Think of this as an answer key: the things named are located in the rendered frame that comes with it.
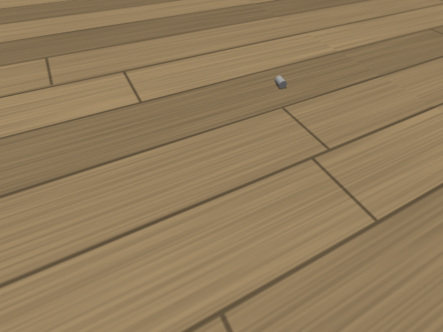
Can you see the can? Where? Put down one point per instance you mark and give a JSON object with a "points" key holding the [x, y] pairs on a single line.
{"points": [[279, 80]]}

